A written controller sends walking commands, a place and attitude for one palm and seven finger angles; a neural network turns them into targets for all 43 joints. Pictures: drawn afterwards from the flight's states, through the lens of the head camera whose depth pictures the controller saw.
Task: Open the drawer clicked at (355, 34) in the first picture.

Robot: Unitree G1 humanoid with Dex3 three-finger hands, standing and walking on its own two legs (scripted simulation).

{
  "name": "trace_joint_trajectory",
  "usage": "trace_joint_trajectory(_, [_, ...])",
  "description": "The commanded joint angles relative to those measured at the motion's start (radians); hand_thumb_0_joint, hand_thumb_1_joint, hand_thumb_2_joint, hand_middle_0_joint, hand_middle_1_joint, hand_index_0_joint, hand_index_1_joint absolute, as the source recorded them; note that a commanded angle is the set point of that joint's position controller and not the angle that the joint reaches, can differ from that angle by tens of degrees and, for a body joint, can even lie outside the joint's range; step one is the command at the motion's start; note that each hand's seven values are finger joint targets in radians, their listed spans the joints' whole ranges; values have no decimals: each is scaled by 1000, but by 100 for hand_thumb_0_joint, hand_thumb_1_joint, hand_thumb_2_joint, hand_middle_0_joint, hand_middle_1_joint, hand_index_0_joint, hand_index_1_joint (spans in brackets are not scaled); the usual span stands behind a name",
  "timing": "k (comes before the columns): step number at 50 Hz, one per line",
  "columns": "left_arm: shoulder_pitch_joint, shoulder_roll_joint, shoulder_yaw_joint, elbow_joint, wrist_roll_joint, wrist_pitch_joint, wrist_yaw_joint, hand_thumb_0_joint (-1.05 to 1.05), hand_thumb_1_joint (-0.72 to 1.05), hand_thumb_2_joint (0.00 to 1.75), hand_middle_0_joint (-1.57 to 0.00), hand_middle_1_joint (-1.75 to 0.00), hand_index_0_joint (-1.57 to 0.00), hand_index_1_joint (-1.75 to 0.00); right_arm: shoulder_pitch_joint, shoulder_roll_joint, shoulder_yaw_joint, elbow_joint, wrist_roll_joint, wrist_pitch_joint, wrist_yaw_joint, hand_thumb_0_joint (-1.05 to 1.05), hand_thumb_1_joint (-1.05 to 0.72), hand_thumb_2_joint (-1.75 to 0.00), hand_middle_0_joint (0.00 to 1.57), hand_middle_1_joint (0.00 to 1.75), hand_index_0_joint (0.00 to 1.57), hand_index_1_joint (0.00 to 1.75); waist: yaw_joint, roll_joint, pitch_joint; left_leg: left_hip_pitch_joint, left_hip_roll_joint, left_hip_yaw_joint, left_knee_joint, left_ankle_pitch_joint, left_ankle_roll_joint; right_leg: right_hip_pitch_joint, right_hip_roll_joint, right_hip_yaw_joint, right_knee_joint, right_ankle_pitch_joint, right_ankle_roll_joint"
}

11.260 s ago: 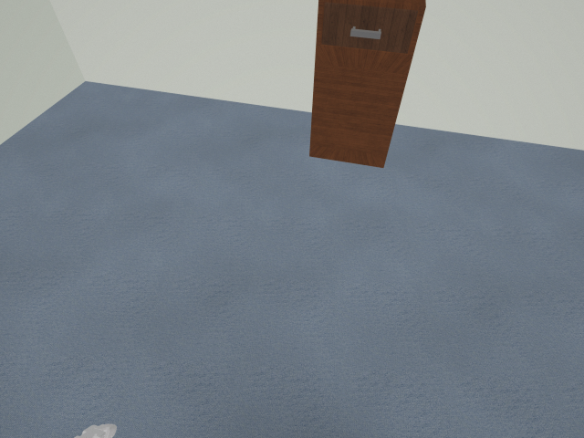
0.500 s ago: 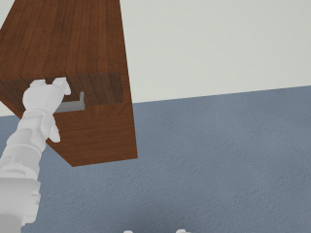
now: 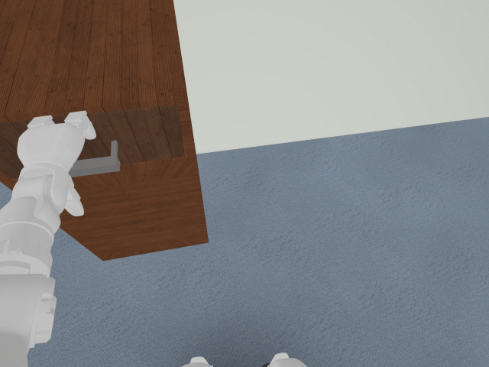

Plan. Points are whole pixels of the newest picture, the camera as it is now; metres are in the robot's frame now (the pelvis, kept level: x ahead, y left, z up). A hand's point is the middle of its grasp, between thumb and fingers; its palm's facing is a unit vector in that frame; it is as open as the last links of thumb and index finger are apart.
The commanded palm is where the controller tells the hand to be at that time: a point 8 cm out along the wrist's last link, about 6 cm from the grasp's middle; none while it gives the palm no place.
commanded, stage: move the hooked fingers above the handle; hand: left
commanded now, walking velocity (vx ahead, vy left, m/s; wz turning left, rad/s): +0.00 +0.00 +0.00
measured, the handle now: (86, 158) +0.51 +0.29 -0.04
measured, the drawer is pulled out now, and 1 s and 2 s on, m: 0.00 0.00 0.00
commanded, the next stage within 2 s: lower the fingers behind the handle in 0.50 s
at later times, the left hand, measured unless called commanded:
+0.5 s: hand (76, 162) +0.46 +0.28 +0.01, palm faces -0.09 -0.04 -1.00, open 13.8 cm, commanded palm +0.45 +0.28 +0.08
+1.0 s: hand (78, 174) +0.45 +0.28 -0.01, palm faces -0.09 -0.04 -0.99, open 13.8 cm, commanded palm +0.45 +0.28 +0.05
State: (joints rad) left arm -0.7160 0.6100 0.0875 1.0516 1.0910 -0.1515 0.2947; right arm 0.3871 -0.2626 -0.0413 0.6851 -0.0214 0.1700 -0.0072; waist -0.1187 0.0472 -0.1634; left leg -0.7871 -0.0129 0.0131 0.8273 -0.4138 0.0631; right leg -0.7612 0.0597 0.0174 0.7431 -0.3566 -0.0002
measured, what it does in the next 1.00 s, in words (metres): stands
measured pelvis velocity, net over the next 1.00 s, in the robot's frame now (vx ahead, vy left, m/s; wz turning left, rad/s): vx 0.00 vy -0.01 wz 0.01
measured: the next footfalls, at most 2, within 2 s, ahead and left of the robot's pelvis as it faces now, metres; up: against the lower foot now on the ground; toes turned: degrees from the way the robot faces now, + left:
none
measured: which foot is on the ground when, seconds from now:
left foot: down 0.00-1.00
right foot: down 0.00-1.00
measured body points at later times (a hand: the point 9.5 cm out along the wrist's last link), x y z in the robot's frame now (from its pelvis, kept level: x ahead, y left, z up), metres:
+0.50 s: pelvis +0.00 -0.01 +0.00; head +0.11 +0.00 +0.44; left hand +0.46 +0.28 +0.07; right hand +0.02 -0.29 -0.12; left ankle -0.03 +0.07 -0.70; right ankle -0.01 -0.13 -0.70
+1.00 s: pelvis +0.00 -0.01 -0.01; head +0.11 +0.00 +0.42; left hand +0.45 +0.28 +0.04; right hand +0.01 -0.30 -0.13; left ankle -0.02 +0.07 -0.70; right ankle -0.01 -0.13 -0.70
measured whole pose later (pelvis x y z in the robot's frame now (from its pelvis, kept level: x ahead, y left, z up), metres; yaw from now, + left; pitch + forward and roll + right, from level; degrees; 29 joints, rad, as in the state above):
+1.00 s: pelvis +0.00 -0.01 -0.01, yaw +1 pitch +24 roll -3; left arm -0.74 0.61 0.08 1.10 1.11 -0.16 0.34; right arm 0.35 -0.27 -0.04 0.68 -0.03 0.15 -0.01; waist -0.12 0.04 -0.17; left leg -0.87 -0.01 0.00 0.89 -0.43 0.05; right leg -0.84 0.07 0.00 0.81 -0.38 -0.02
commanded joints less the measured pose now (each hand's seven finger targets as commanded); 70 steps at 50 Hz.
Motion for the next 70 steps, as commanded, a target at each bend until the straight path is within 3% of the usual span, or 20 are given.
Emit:
trace_joint_trajectory(1, [-397,260,30,-151,-15,17,49,0,-50,30,-30,-120,-30,-120,116,-185,-68,-53,-2,-13,-9,0,-90,-90,20,30,20,30,0,75,-355,359,29,-40,-68,548,-24,125,15,-47,-55,291,-47])
trace_joint_trajectory(3, [-428,286,33,-137,-8,20,40,0,-50,30,-30,-120,-30,-120,119,-190,-62,-57,4,-14,-12,0,-90,-90,20,30,20,30,-7,53,-352,336,26,-45,-76,517,-21,129,12,-43,-56,284,-46])
trace_joint_trajectory(6, [-470,224,-12,-182,-6,11,35,0,-50,30,-30,-120,-30,-120,123,-180,-69,-61,0,-23,-12,0,-90,-90,20,30,20,30,-14,99,-392,400,28,-50,-64,551,-26,104,12,-47,-54,280,-49])
trace_joint_trajectory(8, [-480,230,-3,-199,-8,1,32,0,-50,30,-30,-120,-30,-120,125,-177,-71,-59,-1,-23,-12,0,-90,-90,20,30,20,30,-14,114,-415,436,33,-60,-55,601,-33,88,13,-48,-48,285,-48])
trace_joint_trajectory(12, [-483,217,-4,-178,-12,13,42,0,-50,30,-30,-120,-30,-120,118,-175,-66,-60,-5,-20,-8,0,-90,-90,20,30,20,30,-13,96,-375,400,31,-58,-52,604,-33,87,12,-53,-42,296,-51])
trace_joint_trajectory(14, [-440,278,44,-161,-3,26,54,0,-50,30,-30,-120,-30,-120,112,-181,-62,-65,-6,-16,-8,0,-90,-90,20,30,20,30,10,97,-404,380,23,-43,-48,600,-29,125,12,-46,-33,322,-50])
trace_joint_trajectory(16, [-434,269,37,-154,0,39,59,0,-50,30,-30,-120,-30,-120,109,-178,-60,-70,-6,-16,-6,0,-90,-90,20,30,20,30,13,83,-405,356,20,-34,-51,581,-25,148,12,-46,-34,335,-49])
trace_joint_trajectory(19, [-428,333,67,-140,-2,52,53,0,-50,30,-30,-120,-30,-120,104,-186,-51,-76,-2,-10,-12,0,-90,-90,20,30,20,30,16,47,-401,296,11,-20,-53,537,-14,207,8,-30,-36,369,-45])
trace_joint_trajectory(29, [-394,329,62,-175,-13,8,19,0,-50,30,-30,-120,-30,-120,110,-181,-57,-71,4,-15,-25,0,-90,-90,20,30,20,30,15,71,-406,299,8,-7,-61,526,-8,241,6,-15,-51,402,-42])
trace_joint_trajectory(35, [-397,254,10,-160,-12,-29,21,0,-50,30,-30,-120,-30,-120,118,-177,-65,-58,5,-20,-25,0,-90,-90,20,30,20,30,-13,55,-348,280,10,-15,-54,483,-8,159,7,-22,-53,343,-41])
trace_joint_trajectory(38, [-391,334,82,-175,-9,-46,43,0,-50,30,-30,-120,-30,-120,122,-184,-67,-52,-2,-20,-23,0,-90,-90,20,30,20,30,9,59,-413,272,6,-14,-35,499,-7,184,7,-13,-30,368,-42])
trace_joint_trajectory(44, [-395,301,62,-140,5,-22,92,0,-50,30,-30,-120,-30,-120,113,-183,-64,-49,-11,-21,-13,0,-90,-90,20,30,20,30,2,96,-397,248,5,-14,-3,493,-12,121,11,-23,1,340,-44])
trace_joint_trajectory(48, [-434,314,65,-152,13,-6,102,0,-50,30,-30,-120,-30,-120,119,-185,-65,-49,-11,-25,-11,0,-90,-90,20,30,20,30,-6,105,-464,276,9,-25,13,519,-15,104,13,-26,19,345,-41])
trace_joint_trajectory(50, [-406,329,79,-136,12,3,99,0,-50,30,-30,-120,-30,-120,118,-188,-61,-47,-12,-23,-11,0,-90,-90,20,30,20,30,3,97,-460,266,9,-23,17,523,-15,108,14,-27,21,351,-41])
trace_joint_trajectory(52, [-432,307,58,-118,9,10,91,0,-50,30,-30,-120,-30,-120,118,-186,-57,-45,-13,-24,-12,0,-90,-90,20,30,20,30,-15,76,-426,233,9,-21,21,492,-11,103,13,-27,20,344,-40])
trace_joint_trajectory(55, [-400,356,91,-131,14,1,86,0,-50,30,-30,-120,-30,-120,115,-190,-53,-53,-12,-23,-14,0,-90,-90,20,30,20,30,8,91,-454,226,7,-20,25,492,-11,115,13,-24,33,349,-41])
trace_joint_trajectory(61, [-385,324,66,-82,14,-16,84,0,-50,30,-30,-120,-30,-120,114,-189,-50,-49,-14,-25,-16,0,-90,-90,20,30,20,30,-10,73,-385,165,8,-22,49,424,-9,44,16,-29,47,284,-41])
trace_joint_trajectory(63, [-410,343,78,-97,25,-25,93,0,-50,30,-30,-120,-30,-120,121,-191,-52,-47,-13,-26,-17,0,-90,-90,20,30,20,30,-10,89,-426,190,12,-37,56,446,-14,15,15,-35,66,273,-42])
trace_joint_trajectory(67, [-423,281,39,-58,20,-1,104,0,-50,30,-30,-120,-30,-120,124,-191,-53,-42,-16,-30,-11,0,-90,-90,20,30,20,30,-31,88,-408,197,21,-49,73,446,-19,-54,18,-49,78,235,-44])
trace_joint_trajectory(70, [-465,316,52,-70,29,7,107,0,-50,30,-30,-120,-30,-120,132,-196,-49,-44,-17,-29,-13,0,-90,-90,20,30,20,30,-32,88,-433,185,23,-56,85,436,-20,-67,18,-50,96,226,-42])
